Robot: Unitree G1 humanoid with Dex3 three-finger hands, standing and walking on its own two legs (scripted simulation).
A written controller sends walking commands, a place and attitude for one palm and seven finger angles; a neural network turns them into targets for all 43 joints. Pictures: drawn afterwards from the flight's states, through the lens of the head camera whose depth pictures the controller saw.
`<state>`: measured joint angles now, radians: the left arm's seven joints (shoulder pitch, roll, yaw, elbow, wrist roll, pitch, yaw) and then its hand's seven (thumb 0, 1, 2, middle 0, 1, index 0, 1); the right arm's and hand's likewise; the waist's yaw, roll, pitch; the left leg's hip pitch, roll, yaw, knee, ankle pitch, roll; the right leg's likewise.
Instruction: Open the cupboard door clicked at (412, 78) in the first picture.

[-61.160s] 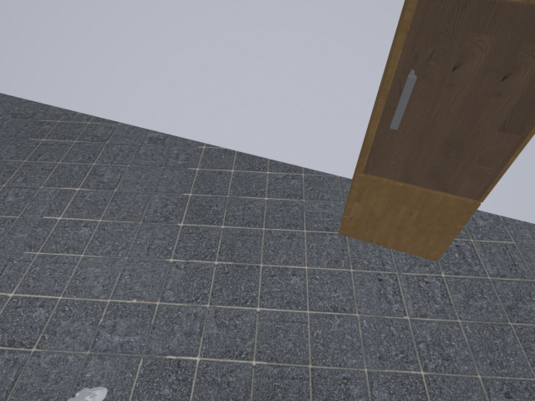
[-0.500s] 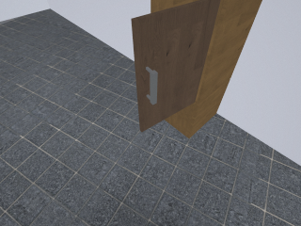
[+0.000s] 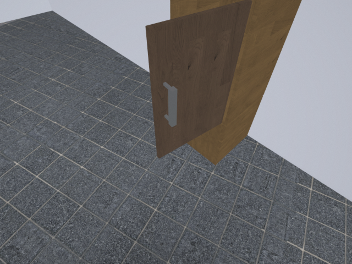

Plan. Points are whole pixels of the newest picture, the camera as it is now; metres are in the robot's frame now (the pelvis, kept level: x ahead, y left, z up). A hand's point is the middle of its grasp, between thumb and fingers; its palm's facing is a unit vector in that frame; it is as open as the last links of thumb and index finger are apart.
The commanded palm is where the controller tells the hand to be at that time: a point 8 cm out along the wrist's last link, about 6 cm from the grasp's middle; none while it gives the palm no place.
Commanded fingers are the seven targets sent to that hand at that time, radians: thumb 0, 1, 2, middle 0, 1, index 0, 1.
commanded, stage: look to check the result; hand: left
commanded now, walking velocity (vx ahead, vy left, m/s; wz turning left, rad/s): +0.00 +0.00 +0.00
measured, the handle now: (169, 105) +0.62 +0.06 -0.02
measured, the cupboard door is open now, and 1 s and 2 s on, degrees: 81 81 81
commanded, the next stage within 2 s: stand and wait in 0.46 s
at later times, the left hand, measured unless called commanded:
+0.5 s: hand out of the picture +0.00 +0.17 -0.18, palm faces +0.04 -0.98 -0.20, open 7.3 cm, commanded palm none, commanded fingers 0.00 0.90 0.90 -0.20 -0.30 -0.20 -0.30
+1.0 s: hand out of the picture +0.03 +0.19 -0.17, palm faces +0.02 -0.97 -0.24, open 7.3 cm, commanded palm none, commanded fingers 0.00 0.90 0.90 -0.20 -0.30 -0.20 -0.30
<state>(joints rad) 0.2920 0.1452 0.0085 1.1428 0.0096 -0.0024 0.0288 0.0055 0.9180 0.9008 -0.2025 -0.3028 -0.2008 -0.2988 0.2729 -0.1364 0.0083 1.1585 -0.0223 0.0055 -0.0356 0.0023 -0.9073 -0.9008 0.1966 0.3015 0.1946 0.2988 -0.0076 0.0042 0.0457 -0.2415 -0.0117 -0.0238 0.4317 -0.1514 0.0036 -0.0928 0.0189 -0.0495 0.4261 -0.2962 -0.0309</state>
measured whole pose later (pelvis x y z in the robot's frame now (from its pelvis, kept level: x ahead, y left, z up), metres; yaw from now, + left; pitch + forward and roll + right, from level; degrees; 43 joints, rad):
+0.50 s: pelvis +0.01 -0.01 +0.00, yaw +0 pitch -2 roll +0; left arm 0.28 0.16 0.01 1.15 0.01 -0.01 0.03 0.00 0.91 0.90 -0.20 -0.30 -0.20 -0.30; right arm 0.21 -0.17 0.01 1.15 -0.02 0.00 -0.04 0.00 -0.91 -0.90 0.20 0.30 0.20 0.30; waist 0.00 0.00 0.06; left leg -0.22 -0.01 -0.03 0.42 -0.16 0.00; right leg -0.06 0.03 -0.05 0.39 -0.30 -0.04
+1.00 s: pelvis +0.02 -0.01 +0.00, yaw +0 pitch -2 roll +0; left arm 0.24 0.21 0.01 1.14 0.01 -0.01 0.02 0.00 0.91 0.90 -0.20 -0.30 -0.20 -0.30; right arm 0.19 -0.20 0.01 1.16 -0.02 0.00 -0.03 0.00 -0.90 -0.90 0.20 0.30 0.20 0.30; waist 0.00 0.00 0.06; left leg -0.19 0.00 -0.02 0.39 -0.16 -0.01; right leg -0.04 0.03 -0.05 0.36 -0.29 -0.04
